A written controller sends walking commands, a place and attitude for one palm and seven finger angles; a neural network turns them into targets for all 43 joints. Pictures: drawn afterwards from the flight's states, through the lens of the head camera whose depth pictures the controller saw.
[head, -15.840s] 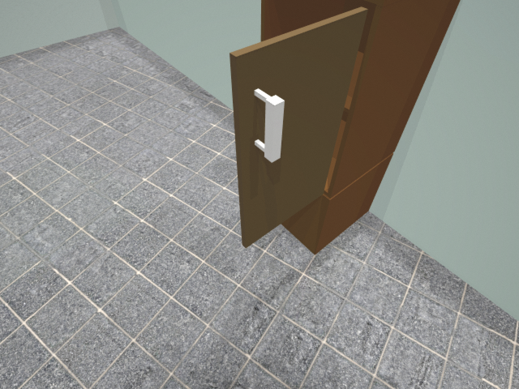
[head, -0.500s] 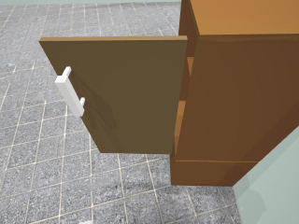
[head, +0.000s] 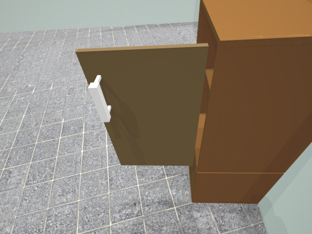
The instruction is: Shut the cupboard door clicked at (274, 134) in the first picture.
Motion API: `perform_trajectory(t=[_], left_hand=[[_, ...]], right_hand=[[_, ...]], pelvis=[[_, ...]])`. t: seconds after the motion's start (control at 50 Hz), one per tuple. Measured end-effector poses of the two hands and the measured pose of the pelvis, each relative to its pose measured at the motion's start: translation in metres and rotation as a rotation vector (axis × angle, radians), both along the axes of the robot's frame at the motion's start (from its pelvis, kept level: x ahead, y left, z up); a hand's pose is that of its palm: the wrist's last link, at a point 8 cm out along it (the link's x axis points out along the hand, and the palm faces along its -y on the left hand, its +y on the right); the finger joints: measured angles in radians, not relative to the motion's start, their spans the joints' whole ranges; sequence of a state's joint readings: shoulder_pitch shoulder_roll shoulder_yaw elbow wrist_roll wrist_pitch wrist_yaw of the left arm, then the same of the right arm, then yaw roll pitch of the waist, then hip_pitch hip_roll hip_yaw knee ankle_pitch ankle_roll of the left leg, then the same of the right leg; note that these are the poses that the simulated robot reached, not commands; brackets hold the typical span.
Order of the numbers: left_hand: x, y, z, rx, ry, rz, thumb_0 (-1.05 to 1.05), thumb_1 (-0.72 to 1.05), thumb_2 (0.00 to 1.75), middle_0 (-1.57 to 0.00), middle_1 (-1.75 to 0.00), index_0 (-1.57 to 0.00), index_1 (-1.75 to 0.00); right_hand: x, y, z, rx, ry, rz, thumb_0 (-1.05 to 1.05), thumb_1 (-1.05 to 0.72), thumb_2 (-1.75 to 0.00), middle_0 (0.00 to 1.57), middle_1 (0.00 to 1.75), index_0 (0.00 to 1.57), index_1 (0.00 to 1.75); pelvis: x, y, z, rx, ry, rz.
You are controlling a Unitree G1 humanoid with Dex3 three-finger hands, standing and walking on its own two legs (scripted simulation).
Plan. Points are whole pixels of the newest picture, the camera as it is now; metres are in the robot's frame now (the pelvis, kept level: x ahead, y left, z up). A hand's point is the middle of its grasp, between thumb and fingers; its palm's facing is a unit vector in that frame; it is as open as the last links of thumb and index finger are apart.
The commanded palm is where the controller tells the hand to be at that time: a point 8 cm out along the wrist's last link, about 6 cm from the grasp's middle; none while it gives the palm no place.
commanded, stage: come to a stop and stand still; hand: left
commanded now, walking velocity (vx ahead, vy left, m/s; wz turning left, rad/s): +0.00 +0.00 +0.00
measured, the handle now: (102, 99) +0.46 +0.20 +0.11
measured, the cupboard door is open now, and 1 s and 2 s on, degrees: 90 90 90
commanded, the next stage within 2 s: look again from close up in 0.12 s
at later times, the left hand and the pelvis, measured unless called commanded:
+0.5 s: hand out of the picture +0.05 +0.17 -0.16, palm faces +0.00 -0.97 -0.24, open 7.3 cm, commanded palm none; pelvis +0.04 -0.01 +0.01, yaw +0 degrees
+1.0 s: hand (101, 184) +0.24 +0.17 +0.00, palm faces +0.26 -0.97 -0.04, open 7.1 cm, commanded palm +0.16 +0.22 -0.04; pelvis +0.05 -0.02 -0.02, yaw +5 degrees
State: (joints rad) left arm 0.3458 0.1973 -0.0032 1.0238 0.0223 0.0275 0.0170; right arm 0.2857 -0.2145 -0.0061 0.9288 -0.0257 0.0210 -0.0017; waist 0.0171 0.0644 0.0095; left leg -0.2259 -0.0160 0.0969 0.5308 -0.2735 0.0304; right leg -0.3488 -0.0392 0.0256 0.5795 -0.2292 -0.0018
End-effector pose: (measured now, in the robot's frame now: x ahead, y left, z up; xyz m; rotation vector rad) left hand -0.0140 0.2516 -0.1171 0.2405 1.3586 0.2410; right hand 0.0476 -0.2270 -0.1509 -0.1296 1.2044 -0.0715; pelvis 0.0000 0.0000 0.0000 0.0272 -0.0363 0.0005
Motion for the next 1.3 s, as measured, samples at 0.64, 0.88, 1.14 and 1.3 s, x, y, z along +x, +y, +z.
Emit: perform_trajectory(t=[0.64,0.88,1.14,1.3], left_hand=[[0.086,-0.04,-0.007,-0.068,-0.024,-0.036,0.01,0.92,0.89,-0.2,-0.3,-0.2,-0.3],[0.143,-0.034,0.025,-0.048,-0.385,0.061,0.02,0.92,0.89,-0.2,-0.3,-0.21,-0.3],[0.192,-0.043,0.104,-0.223,-1.381,-0.262,0.01,0.91,0.89,-0.34,-0.46,-0.34,-0.46],[0.152,-0.02,0.098,-0.149,-1.35,-0.159,0.02,0.9,0.89,-0.48,-0.61,-0.49,-0.61]], right_hand=[[-0.008,-0.005,0.003,0.002,0.202,-0.037,0.01,-0.91,-0.9,0.19,0.3,0.19,0.3],[0.043,-0.027,0.013,-0.088,-0.019,-0.028,0.01,-0.91,-0.89,0.2,0.3,0.2,0.3],[0.209,-0.042,0.074,-0.15,-0.797,0.177,0.02,-0.91,-0.9,0.19,0.3,0.19,0.3],[0.222,0.011,0.067,-0.093,-0.853,0.28,0.01,-0.91,-0.9,0.19,0.3,0.19,0.3]], pelvis=[[0.049,-0.019,0.008,-0.005,0.026,0.009],[0.057,-0.026,0.002,-0.02,0.032,0.029],[0.022,-0.028,-0.058,-0.013,0.2,0.091],[0.01,-0.02,-0.076,-0.067,0.194,0.124]])
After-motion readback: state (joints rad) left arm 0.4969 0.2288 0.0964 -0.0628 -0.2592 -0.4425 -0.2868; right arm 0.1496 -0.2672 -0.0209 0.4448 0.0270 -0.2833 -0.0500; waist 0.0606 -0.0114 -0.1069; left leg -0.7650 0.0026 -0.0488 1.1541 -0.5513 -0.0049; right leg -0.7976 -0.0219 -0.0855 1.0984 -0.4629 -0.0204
